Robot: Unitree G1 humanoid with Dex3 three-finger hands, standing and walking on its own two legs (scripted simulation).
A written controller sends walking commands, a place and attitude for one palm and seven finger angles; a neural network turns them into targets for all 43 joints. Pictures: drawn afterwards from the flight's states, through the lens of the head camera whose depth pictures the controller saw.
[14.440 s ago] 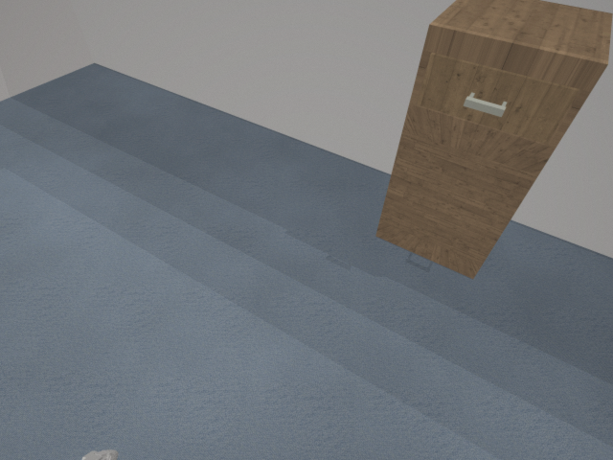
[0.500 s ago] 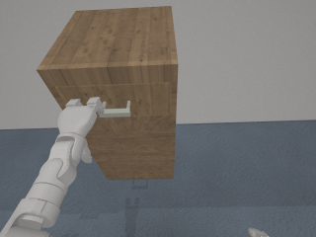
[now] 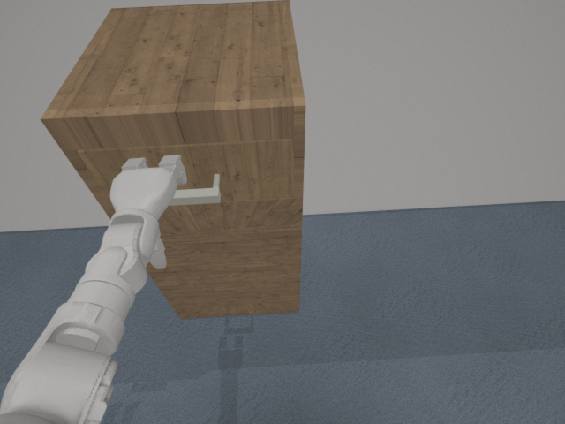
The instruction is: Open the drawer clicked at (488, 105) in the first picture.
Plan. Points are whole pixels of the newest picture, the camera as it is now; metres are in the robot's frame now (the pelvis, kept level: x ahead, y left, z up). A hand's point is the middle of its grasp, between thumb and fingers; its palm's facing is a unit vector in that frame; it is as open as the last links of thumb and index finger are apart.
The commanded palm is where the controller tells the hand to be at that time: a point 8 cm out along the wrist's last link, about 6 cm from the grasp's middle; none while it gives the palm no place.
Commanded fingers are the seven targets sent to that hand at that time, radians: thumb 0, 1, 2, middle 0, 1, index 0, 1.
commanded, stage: move the hooked fingers above the handle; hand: left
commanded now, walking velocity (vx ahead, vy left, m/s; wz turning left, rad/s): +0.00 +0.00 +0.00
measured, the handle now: (193, 188) +0.54 +0.19 -0.02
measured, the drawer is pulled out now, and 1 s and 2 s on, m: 0.00 0.00 0.00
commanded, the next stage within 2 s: lower the fingers behind the handle in 1.00 s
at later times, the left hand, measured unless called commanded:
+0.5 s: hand (179, 190) +0.48 +0.19 +0.04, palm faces -0.04 -0.05 -1.00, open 13.8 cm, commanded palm +0.46 +0.20 +0.09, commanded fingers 0.00 -0.50 0.30 -0.30 -1.20 -0.30 -1.20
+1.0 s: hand (174, 194) +0.47 +0.20 +0.04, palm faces -0.02 -0.05 -1.00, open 13.8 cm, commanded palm +0.45 +0.20 +0.10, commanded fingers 0.00 -0.50 0.30 -0.30 -1.20 -0.30 -1.20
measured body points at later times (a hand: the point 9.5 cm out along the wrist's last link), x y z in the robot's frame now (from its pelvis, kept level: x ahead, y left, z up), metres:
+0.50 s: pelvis +0.00 +0.01 -0.01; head +0.07 +0.00 +0.44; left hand +0.48 +0.19 +0.09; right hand -0.03 -0.26 -0.14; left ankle -0.01 +0.10 -0.72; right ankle -0.03 -0.09 -0.72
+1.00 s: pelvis +0.01 +0.02 -0.01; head +0.07 +0.01 +0.44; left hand +0.47 +0.20 +0.09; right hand +0.05 -0.25 -0.14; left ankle -0.01 +0.10 -0.72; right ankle -0.03 -0.09 -0.72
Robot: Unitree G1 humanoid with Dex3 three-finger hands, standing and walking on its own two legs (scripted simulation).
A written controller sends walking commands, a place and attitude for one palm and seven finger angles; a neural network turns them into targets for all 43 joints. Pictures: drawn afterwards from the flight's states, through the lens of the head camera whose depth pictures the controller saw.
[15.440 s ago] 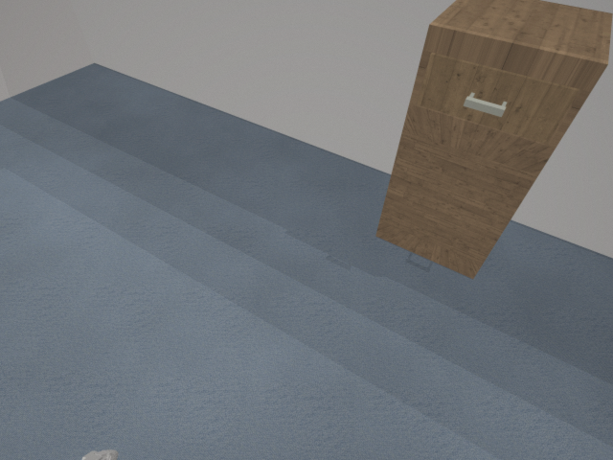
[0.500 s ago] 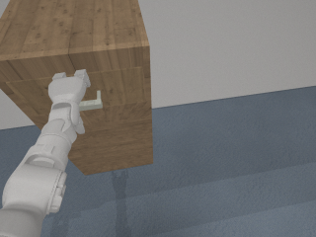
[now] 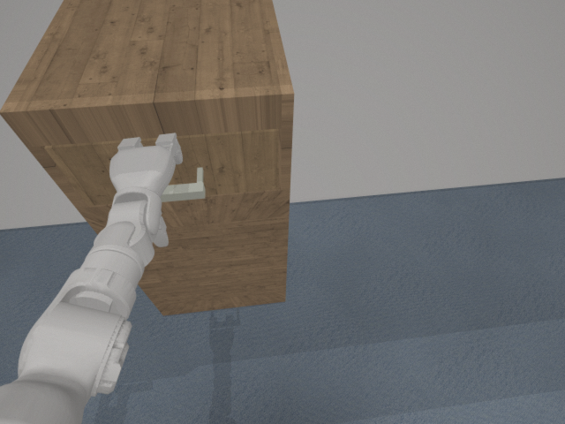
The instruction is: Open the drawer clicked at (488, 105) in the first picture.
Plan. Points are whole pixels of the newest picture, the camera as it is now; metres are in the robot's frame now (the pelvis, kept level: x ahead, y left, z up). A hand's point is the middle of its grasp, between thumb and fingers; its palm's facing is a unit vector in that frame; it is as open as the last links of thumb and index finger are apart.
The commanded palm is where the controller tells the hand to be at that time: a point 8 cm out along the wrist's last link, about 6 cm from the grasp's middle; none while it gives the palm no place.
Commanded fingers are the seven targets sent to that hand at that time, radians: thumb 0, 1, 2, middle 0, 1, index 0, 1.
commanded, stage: lower the fingers behind the handle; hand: left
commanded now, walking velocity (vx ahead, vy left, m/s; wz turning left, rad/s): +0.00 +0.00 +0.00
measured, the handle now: (175, 184) +0.53 +0.19 -0.01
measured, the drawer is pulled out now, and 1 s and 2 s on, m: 0.00 0.00 0.00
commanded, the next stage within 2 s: lift the fingers back up to retry in 1.70 s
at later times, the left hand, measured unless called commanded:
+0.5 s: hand (163, 200) +0.47 +0.19 +0.02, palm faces -0.05 -0.04 -1.00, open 13.8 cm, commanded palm +0.45 +0.19 +0.07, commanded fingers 0.00 -0.50 0.30 -0.30 -1.20 -0.30 -1.20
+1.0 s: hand (160, 206) +0.47 +0.20 +0.00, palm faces -0.04 -0.02 -1.00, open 13.8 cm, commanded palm +0.45 +0.19 +0.04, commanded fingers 0.00 -0.50 0.30 -0.30 -1.20 -0.30 -1.20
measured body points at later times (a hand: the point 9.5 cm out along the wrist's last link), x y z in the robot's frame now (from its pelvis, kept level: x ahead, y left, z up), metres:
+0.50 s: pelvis +0.00 -0.01 -0.01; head +0.08 -0.02 +0.44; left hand +0.46 +0.19 +0.07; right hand +0.00 -0.28 -0.14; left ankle -0.01 +0.09 -0.71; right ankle -0.04 -0.11 -0.71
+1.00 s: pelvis -0.01 +0.00 -0.02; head +0.08 +0.00 +0.42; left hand +0.46 +0.20 +0.05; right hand +0.01 -0.27 -0.15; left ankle -0.01 +0.09 -0.71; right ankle -0.04 -0.11 -0.71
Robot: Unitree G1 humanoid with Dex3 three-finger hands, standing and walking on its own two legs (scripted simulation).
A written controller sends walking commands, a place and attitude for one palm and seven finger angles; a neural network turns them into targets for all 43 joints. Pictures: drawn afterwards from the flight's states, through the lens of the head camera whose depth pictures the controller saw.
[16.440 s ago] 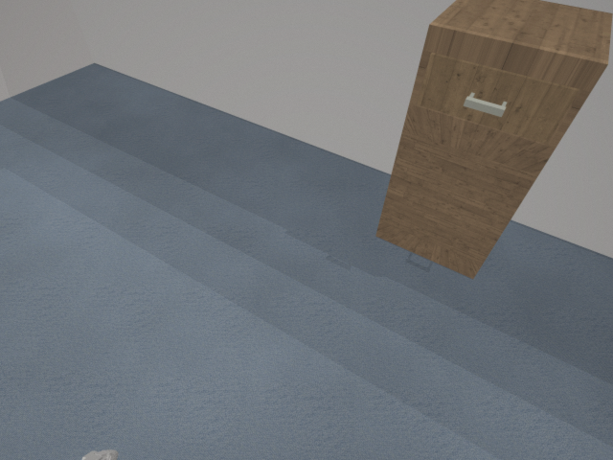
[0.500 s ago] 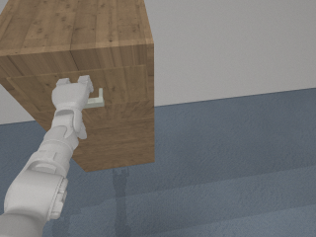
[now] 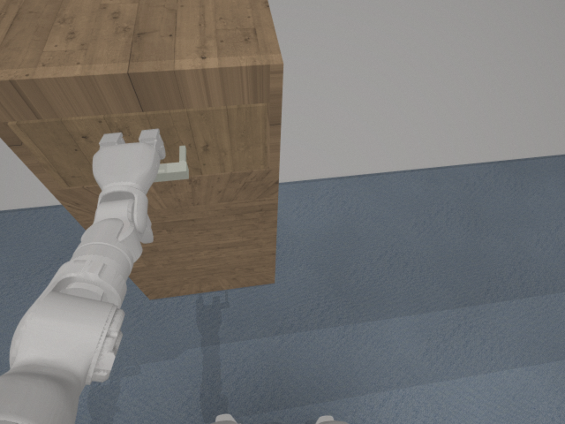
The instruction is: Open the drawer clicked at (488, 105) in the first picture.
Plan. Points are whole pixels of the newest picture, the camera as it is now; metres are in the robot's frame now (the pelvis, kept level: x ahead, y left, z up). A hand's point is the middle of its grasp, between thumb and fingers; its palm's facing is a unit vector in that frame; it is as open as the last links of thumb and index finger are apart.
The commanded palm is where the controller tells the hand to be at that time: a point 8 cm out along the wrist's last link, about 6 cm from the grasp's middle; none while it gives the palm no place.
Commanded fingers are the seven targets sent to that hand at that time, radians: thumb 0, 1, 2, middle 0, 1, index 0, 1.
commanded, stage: lower the fingers behind the handle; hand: left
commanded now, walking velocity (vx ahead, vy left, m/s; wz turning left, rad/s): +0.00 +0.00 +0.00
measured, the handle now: (155, 163) +0.54 +0.19 +0.00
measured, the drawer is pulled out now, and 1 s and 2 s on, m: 0.00 0.00 0.00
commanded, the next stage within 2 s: lift the fingers back up to retry in 0.70 s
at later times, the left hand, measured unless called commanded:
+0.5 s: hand (141, 188) +0.48 +0.20 +0.01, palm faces -0.03 +0.01 -1.00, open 13.8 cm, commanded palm +0.46 +0.19 +0.04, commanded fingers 0.00 -0.50 0.30 -0.30 -1.20 -0.30 -1.20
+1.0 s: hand (140, 185) +0.48 +0.20 +0.02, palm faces -0.05 -0.02 -1.00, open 13.8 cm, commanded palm +0.47 +0.19 +0.07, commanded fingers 0.00 -0.50 0.30 -0.30 -1.20 -0.30 -1.20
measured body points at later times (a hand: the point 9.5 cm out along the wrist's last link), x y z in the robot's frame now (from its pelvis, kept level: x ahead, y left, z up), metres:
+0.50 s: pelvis -0.03 +0.01 -0.02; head +0.08 +0.02 +0.42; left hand +0.47 +0.20 +0.07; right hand -0.03 -0.26 -0.14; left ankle +0.00 +0.09 -0.70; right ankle -0.03 -0.10 -0.70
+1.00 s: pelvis -0.03 +0.01 -0.02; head +0.08 +0.02 +0.42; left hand +0.48 +0.20 +0.07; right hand -0.04 -0.25 -0.14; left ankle +0.00 +0.09 -0.70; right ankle -0.03 -0.10 -0.70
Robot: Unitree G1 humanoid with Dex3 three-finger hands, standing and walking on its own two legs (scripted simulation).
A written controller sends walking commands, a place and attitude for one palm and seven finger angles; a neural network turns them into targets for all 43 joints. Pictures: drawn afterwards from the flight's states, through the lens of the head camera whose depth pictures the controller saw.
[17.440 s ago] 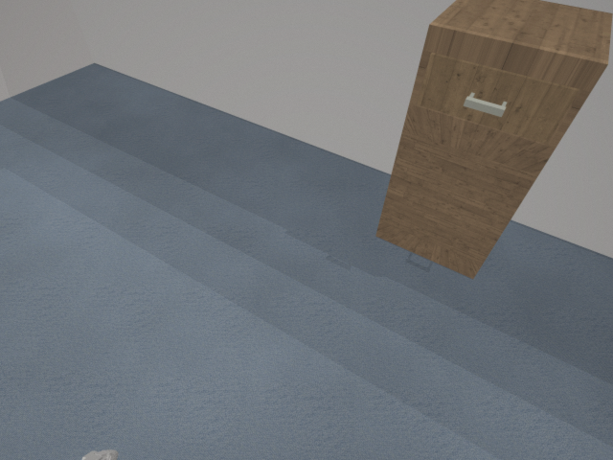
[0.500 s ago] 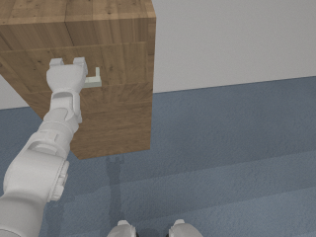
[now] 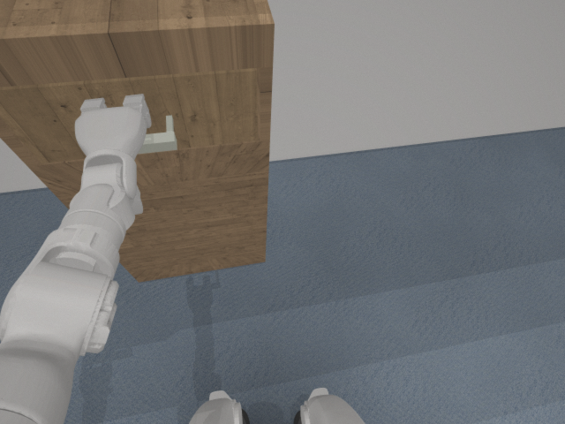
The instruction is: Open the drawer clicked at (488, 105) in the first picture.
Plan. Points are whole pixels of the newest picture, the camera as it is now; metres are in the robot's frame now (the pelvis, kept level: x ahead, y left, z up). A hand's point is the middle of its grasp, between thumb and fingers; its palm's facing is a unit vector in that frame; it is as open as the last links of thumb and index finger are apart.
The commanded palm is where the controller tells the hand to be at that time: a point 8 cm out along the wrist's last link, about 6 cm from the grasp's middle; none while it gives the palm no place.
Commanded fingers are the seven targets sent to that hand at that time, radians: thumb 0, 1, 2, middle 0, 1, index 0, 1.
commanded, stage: lift the fingers back up to retry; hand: left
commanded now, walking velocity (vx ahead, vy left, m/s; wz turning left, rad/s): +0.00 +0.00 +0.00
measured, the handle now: (141, 134) +0.57 +0.19 +0.02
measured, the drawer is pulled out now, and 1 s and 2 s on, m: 0.00 0.00 0.00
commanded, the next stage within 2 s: re-aim the fingers above the handle in 0.58 s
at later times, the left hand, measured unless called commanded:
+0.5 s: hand (120, 132) +0.52 +0.19 +0.08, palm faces -0.02 -0.06 -1.00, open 13.7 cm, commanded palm +0.49 +0.19 +0.14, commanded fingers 0.00 -0.50 0.30 -0.30 -1.20 -0.30 -1.20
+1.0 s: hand (121, 140) +0.50 +0.19 +0.08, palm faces -0.03 -0.04 -1.00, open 13.8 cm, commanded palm +0.48 +0.19 +0.14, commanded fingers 0.00 -0.50 0.30 -0.30 -1.20 -0.30 -1.20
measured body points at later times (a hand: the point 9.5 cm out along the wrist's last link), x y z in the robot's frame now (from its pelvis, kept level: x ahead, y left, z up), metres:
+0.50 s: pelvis +0.05 +0.00 +0.03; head +0.12 -0.01 +0.48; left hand +0.51 +0.19 +0.13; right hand +0.07 -0.27 -0.10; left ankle +0.03 +0.08 -0.68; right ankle +0.00 -0.11 -0.68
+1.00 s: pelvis +0.05 -0.02 +0.04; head +0.10 -0.04 +0.48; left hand +0.50 +0.19 +0.14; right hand +0.11 -0.29 -0.10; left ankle +0.03 +0.08 -0.68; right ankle +0.01 -0.11 -0.68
